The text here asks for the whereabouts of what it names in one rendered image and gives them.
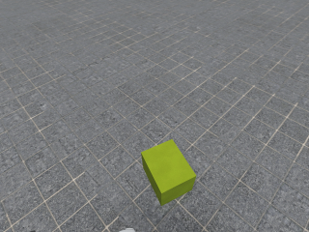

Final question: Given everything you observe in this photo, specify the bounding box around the carton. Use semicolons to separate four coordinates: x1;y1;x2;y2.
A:
141;139;196;206

